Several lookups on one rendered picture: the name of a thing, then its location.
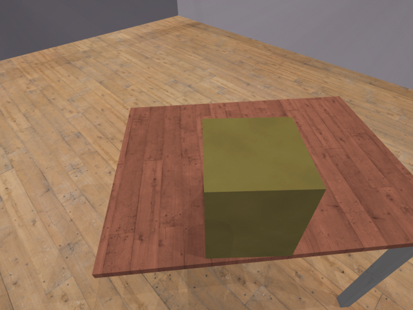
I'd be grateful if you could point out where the table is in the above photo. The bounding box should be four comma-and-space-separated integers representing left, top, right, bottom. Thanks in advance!
92, 96, 413, 307

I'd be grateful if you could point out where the carton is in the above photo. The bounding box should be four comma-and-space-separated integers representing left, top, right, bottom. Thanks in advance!
202, 117, 326, 259

